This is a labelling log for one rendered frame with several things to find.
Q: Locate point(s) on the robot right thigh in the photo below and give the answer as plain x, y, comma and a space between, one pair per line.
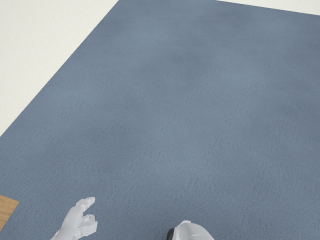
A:
191, 231

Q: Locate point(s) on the robot left hand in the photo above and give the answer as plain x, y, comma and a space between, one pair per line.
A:
85, 225

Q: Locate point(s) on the cupboard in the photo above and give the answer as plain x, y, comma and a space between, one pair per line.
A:
7, 206

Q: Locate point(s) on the robot left forearm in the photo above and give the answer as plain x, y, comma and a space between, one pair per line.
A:
66, 233

